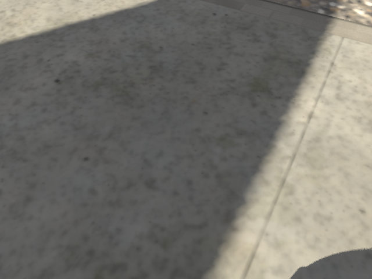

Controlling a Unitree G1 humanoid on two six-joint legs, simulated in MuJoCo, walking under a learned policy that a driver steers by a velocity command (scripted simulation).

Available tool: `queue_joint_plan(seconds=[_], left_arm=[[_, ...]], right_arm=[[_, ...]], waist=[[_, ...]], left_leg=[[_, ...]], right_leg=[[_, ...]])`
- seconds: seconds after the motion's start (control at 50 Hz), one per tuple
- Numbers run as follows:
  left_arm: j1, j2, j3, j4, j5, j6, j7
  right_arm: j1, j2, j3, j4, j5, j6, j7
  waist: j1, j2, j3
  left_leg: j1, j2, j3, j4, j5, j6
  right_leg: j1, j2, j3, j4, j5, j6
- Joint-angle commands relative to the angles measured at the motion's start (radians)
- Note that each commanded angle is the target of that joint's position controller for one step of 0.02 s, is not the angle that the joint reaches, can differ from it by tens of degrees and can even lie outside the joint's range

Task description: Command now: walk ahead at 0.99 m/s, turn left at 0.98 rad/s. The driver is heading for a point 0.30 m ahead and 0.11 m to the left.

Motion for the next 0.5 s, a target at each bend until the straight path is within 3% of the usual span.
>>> queue_joint_plan(seconds=[0.02,0.08,0.1,0.12,0.14,0.16,0.18,0.2,0.22,0.24,0.26,0.28,0.3,0.32,0.34,0.36,0.4,0.44,0.5], left_arm=[[-0.064,0.028,-0.008,-0.040,-0.003,-0.042,-0.012],[-0.028,0.061,-0.001,-0.011,0.000,-0.047,-0.008],[-0.001,0.081,0.002,-0.002,0.001,-0.047,-0.006],[0.011,0.085,0.000,0.007,0.001,-0.043,-0.002],[0.038,0.105,0.003,0.013,-0.004,-0.039,0.004],[0.047,0.141,0.010,0.013,-0.009,-0.028,0.013],[0.034,0.179,0.017,0.010,-0.014,-0.013,0.021],[0.014,0.185,0.016,0.000,-0.020,-0.005,0.024],[0.018,0.154,0.013,-0.004,-0.025,-0.003,0.014],[0.068,0.066,-0.009,-0.085,0.001,-0.033,0.022],[0.117,0.121,-0.015,-0.110,-0.062,-0.055,0.011],[0.003,0.163,-0.003,-0.113,-0.088,-0.052,0.021],[-0.027,0.128,-0.003,-0.131,-0.089,-0.042,0.033],[-0.042,0.110,-0.003,-0.113,-0.071,-0.028,0.049],[-0.025,0.111,0.005,-0.106,-0.066,-0.010,0.054],[-0.014,0.107,0.011,-0.110,-0.060,0.007,0.054],[-0.029,0.046,0.004,-0.123,-0.046,0.023,0.054],[-0.077,0.010,-0.002,-0.139,-0.033,0.025,0.054],[-0.144,-0.010,-0.008,-0.149,-0.025,0.024,0.043]], right_arm=[[-0.078,0.049,0.037,-0.135,0.002,0.004,0.020],[-0.168,0.039,0.045,-0.155,0.005,0.005,0.037],[-0.209,0.052,0.052,-0.170,0.001,0.001,0.044],[-0.227,0.061,0.057,-0.167,-0.005,-0.008,0.046],[-0.207,0.062,0.058,-0.150,-0.015,-0.018,0.042],[-0.132,0.049,0.052,-0.119,-0.022,-0.028,0.035],[0.022,0.023,0.039,-0.069,-0.029,-0.039,0.026],[0.232,-0.009,0.017,0.009,-0.029,-0.047,0.010],[0.306,-0.054,-0.004,0.062,-0.034,-0.049,-0.016],[0.194,-0.223,-0.042,-0.027,0.062,-0.040,-0.045],[0.181,-0.204,-0.041,-0.069,0.022,-0.037,-0.050],[0.156,-0.157,-0.039,-0.082,0.013,-0.039,-0.042],[0.091,-0.115,-0.033,-0.058,0.042,-0.052,-0.032],[0.034,-0.067,-0.019,-0.059,0.059,-0.067,-0.033],[-0.006,-0.045,-0.012,-0.060,0.053,-0.074,-0.035],[-0.010,-0.032,-0.009,-0.053,0.039,-0.080,-0.034],[0.003,-0.002,-0.002,-0.019,0.041,-0.087,-0.038],[0.022,-0.002,-0.003,0.008,0.037,-0.081,-0.052],[0.022,0.012,0.000,0.029,0.041,-0.053,-0.071]], waist=[[-0.069,-0.157,0.063],[-0.051,-0.104,0.121],[-0.044,-0.102,0.151],[-0.043,-0.086,0.167],[-0.047,-0.097,0.137],[-0.085,-0.128,0.081],[-0.161,-0.146,-0.010],[-0.240,-0.158,-0.116],[-0.246,-0.094,-0.152],[-0.112,0.239,-0.228],[-0.131,0.114,-0.618],[-0.154,-0.093,-0.557],[-0.088,-0.158,-0.346],[-0.050,-0.211,-0.225],[-0.010,-0.197,-0.145],[0.011,-0.166,-0.113],[0.021,-0.106,-0.094],[0.011,-0.073,-0.102],[-0.013,-0.033,-0.129]], left_leg=[[-0.118,0.079,-0.054,-0.063,0.125,-0.005],[-0.053,0.047,0.061,-0.299,0.222,0.020],[-0.027,0.042,0.102,-0.387,0.218,0.039],[0.035,0.001,0.146,-0.474,0.216,0.054],[0.118,-0.059,0.185,-0.529,0.212,0.064],[0.229,-0.113,0.194,-0.571,0.185,0.069],[0.414,-0.153,0.164,-0.617,0.170,0.083],[0.651,-0.155,0.089,-0.687,0.250,0.114],[0.824,-0.107,0.018,-0.766,0.364,0.116],[1.140,0.179,-0.345,-0.627,1.105,0.175],[1.316,0.390,-0.701,-0.762,0.925,0.381],[1.143,0.331,-0.646,-0.841,0.798,0.352],[0.944,0.280,-0.533,-0.889,0.702,0.315],[0.762,0.244,-0.466,-0.915,0.664,0.276],[0.599,0.213,-0.396,-0.943,0.681,0.261],[0.481,0.192,-0.348,-0.970,0.711,0.246],[0.382,0.150,-0.249,-0.990,0.784,0.230],[0.386,0.105,-0.169,-0.984,0.877,0.205],[0.436,0.045,-0.086,-0.961,0.824,0.141]], right_leg=[[-0.019,-0.252,0.102,-0.265,0.249,-0.084],[0.002,-0.191,-0.066,-0.310,0.404,-0.066],[0.021,-0.202,-0.099,-0.300,0.527,-0.061],[0.039,-0.195,-0.125,-0.267,0.769,-0.057],[0.078,-0.190,-0.127,-0.202,1.023,-0.058],[0.105,-0.197,-0.120,-0.087,1.199,-0.057],[0.089,-0.214,-0.106,0.120,1.277,-0.063],[0.028,-0.223,-0.088,0.364,1.204,-0.064],[-0.111,-0.137,-0.101,0.653,0.691,-0.040],[-0.478,0.013,-0.004,1.089,-0.319,0.020],[-0.580,0.023,0.264,1.261,-0.333,0.028],[-0.519,-0.016,0.294,1.214,-0.236,0.027],[-0.561,-0.054,0.259,1.106,-0.192,0.033],[-0.544,-0.094,0.244,1.049,-0.163,0.044],[-0.485,-0.111,0.240,1.009,-0.141,0.048],[-0.423,-0.120,0.240,0.971,-0.127,0.048],[-0.385,-0.123,0.225,0.836,-0.098,0.053],[-0.401,-0.095,0.197,0.713,0.006,0.055],[-0.384,-0.066,0.176,0.499,0.209,0.051]])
